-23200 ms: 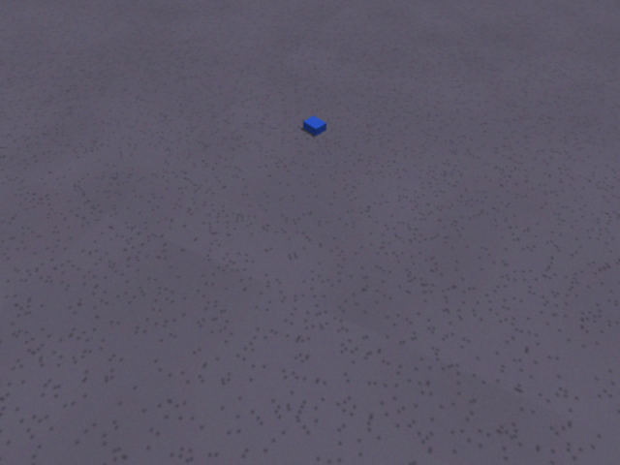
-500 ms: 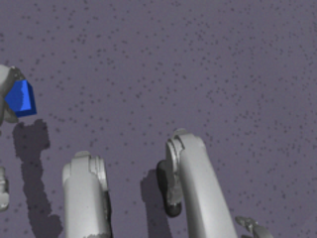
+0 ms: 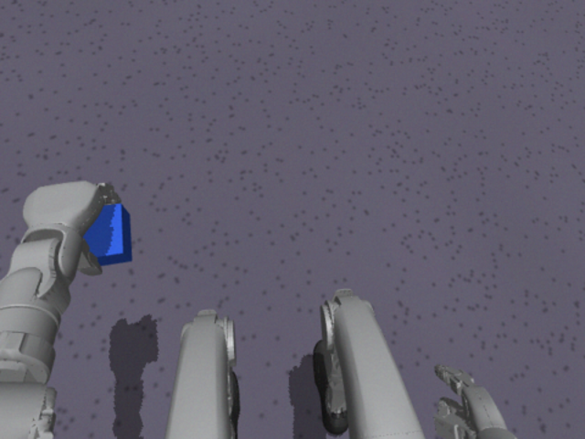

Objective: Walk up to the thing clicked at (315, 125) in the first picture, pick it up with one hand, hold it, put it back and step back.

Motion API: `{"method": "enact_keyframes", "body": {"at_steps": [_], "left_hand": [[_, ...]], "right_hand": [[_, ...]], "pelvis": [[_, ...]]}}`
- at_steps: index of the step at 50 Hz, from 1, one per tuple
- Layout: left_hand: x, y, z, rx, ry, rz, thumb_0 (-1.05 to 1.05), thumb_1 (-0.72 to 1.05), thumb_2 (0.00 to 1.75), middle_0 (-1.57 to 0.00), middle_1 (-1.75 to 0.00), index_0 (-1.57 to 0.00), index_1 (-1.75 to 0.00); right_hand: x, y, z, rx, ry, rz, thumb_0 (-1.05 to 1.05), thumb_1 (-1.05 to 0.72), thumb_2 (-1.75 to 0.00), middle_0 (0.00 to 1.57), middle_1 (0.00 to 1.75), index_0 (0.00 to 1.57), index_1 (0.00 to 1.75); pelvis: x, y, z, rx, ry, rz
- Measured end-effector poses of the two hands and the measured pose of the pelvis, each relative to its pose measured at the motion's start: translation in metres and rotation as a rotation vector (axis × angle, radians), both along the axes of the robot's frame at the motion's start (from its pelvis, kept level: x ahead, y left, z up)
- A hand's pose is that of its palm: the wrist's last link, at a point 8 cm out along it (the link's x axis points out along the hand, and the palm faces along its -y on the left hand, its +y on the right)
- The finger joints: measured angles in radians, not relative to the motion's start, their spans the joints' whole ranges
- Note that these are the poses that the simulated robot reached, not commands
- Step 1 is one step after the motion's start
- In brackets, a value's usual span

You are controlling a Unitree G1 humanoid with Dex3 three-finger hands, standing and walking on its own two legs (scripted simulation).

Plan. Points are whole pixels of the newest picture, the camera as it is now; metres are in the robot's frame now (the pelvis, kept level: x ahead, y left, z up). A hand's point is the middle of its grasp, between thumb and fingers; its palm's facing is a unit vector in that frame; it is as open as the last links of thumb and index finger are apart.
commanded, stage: lift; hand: left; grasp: from above
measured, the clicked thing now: (92, 237) +0.42 +0.27 -0.14
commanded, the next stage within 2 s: hold in 0.82 s
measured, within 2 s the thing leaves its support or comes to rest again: neither
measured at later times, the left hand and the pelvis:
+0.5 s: hand (50, 206) +0.38 +0.22 +0.08, palm faces -0.44 -0.10 -0.89, open 10.6 cm; pelvis +0.04 -0.01 +0.17, yaw +0 degrees
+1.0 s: hand (12, 162) +0.38 +0.21 +0.16, palm faces -0.44 -0.10 -0.89, open 10.6 cm; pelvis +0.07 -0.01 +0.23, yaw +0 degrees
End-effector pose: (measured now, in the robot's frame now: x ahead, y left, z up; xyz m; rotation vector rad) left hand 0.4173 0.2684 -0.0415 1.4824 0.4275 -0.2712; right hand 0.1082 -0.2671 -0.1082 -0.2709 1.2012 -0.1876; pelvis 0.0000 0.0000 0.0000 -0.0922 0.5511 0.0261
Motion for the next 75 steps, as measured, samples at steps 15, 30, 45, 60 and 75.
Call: {"method": "enact_keyframes", "body": {"at_steps": [15, 30, 45, 60, 75], "left_hand": [[-0.034, -0.031, 0.127, -0.014, 0.008, 0.011, -0.01, -0.05, 0.32, -0.82, -0.21, -0.82, -0.23], [-0.036, -0.052, 0.201, -0.011, 0.018, 0.038, -0.01, -0.06, 0.33, -0.82, -0.21, -0.82, -0.23], [-0.034, -0.053, 0.243, -0.013, 0.013, 0.045, -0.01, -0.06, 0.31, -0.83, -0.19, -0.83, -0.22], [-0.02, -0.051, 0.274, 0.001, 0.019, 0.018, -0.01, -0.05, 0.31, -0.83, -0.18, -0.82, -0.21], [-0.018, -0.053, 0.293, 0.004, 0.023, -0.009, -0.01, -0.07, 0.37, -0.82, -0.19, -0.82, -0.22]], "right_hand": [[0.004, 0.0, 0.108, 0.012, -0.083, -0.08, 0.01, -0.89, -0.9, 0.2, 0.3, 0.21, 0.3], [0.006, -0.011, 0.183, -0.005, -0.118, -0.11, 0.01, -0.89, -0.9, 0.2, 0.3, 0.2, 0.3], [0.037, -0.005, 0.218, 0.028, -0.153, -0.094, 0.01, -0.89, -0.9, 0.2, 0.3, 0.2, 0.3], [0.071, -0.001, 0.238, 0.049, -0.202, -0.085, 0.01, -0.89, -0.9, 0.2, 0.3, 0.2, 0.3], [0.081, -0.003, 0.248, 0.06, -0.216, -0.083, 0.01, -0.89, -0.9, 0.2, 0.3, 0.2, 0.3]], "pelvis": [[0.02, -0.007, 0.112, 0.044, -0.165, -0.013], [0.043, -0.012, 0.185, 0.063, -0.304, -0.022], [0.061, -0.012, 0.222, 0.074, -0.379, -0.024], [0.08, -0.009, 0.24, 0.079, -0.424, -0.03], [0.087, -0.009, 0.248, 0.084, -0.461, -0.034]]}}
